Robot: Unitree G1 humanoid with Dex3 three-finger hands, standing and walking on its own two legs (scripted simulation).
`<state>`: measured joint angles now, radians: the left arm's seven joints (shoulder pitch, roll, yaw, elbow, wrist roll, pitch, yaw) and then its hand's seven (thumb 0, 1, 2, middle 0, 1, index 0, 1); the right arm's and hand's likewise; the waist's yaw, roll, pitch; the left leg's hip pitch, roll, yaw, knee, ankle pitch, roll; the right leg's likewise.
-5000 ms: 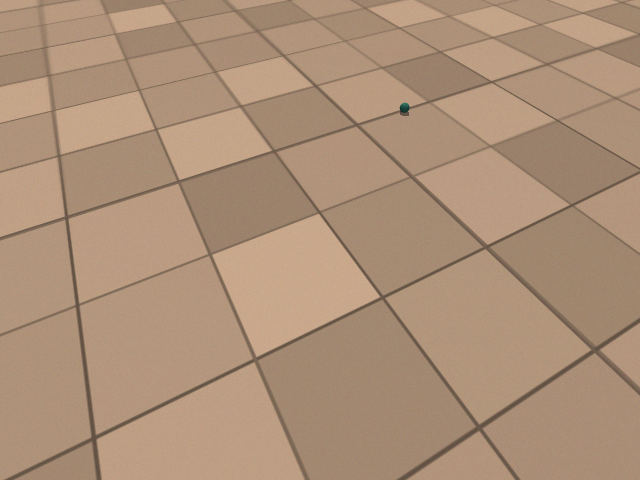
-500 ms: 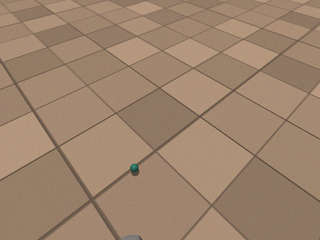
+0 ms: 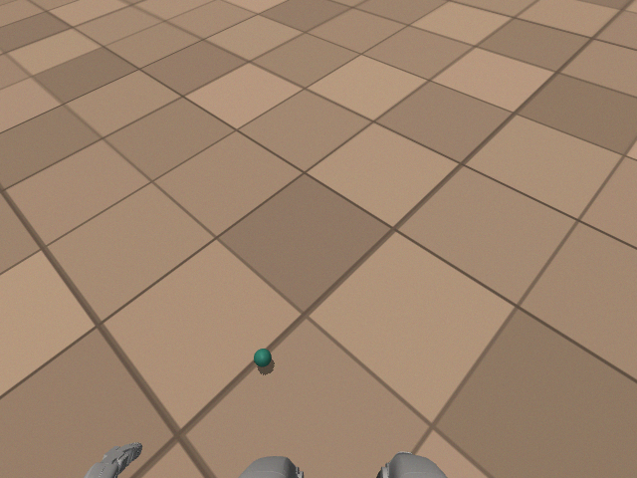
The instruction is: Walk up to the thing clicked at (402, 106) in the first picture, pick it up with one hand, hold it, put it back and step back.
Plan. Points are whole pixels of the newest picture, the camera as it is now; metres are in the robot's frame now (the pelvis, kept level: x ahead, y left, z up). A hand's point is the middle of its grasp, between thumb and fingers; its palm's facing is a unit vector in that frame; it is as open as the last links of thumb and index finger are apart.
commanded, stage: walk up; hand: left
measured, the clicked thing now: (262, 357) +0.52 +0.26 -0.73
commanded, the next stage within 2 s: stand in 1.66 s
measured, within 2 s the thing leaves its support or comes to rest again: neither
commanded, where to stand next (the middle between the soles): +0.10 +0.02 m, yaw +1 degrees
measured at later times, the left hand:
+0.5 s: hand out of the picture +0.09 +0.28 -0.15, palm faces +0.02 -0.95 -0.32, open 7.4 cm
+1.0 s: hand (151, 455) +0.16 +0.27 -0.12, palm faces +0.01 -0.94 -0.34, open 7.4 cm
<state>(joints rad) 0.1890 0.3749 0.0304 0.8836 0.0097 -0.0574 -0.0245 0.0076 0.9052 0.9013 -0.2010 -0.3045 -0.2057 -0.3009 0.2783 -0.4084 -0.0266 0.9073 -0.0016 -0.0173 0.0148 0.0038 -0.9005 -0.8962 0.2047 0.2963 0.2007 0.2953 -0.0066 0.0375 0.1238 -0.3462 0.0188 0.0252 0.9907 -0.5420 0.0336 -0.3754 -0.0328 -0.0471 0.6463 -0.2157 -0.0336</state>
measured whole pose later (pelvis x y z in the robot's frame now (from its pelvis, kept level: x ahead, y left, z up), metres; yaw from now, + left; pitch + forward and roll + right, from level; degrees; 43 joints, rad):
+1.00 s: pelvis +0.07 +0.02 +0.03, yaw +1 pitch -2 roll +0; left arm 0.05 0.34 0.01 1.17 0.01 -0.02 -0.01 0.01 0.91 0.90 -0.20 -0.30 -0.21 -0.30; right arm 0.04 -0.36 -0.01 1.17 0.00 -0.01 0.02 0.00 -0.90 -0.90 0.20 0.30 0.20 0.30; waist 0.01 0.01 0.05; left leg -0.12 0.02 0.03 0.31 -0.16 -0.01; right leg -0.12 -0.03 -0.04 0.31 -0.15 0.02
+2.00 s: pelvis +0.08 +0.02 +0.03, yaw +1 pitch -1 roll +0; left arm 0.11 0.35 0.00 1.15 0.01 -0.01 -0.01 0.01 0.91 0.90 -0.20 -0.30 -0.21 -0.30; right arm 0.09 -0.35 -0.01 1.15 -0.01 -0.01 0.01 0.00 -0.90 -0.90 0.20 0.30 0.20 0.30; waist 0.00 0.00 0.04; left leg -0.11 0.02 0.03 0.30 -0.17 -0.01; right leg -0.11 -0.03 -0.04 0.30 -0.16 0.02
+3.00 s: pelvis +0.09 +0.00 +0.03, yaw +1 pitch -2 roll +0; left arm 0.11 0.35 0.00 1.13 0.01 -0.01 0.00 0.01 0.90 0.90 -0.20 -0.30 -0.21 -0.30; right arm 0.11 -0.35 0.00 1.14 -0.01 0.00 0.01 0.00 -0.90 -0.90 0.20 0.30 0.20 0.30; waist 0.00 0.01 0.04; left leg -0.09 0.04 0.02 0.30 -0.18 -0.03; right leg -0.09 -0.01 -0.05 0.30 -0.17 0.00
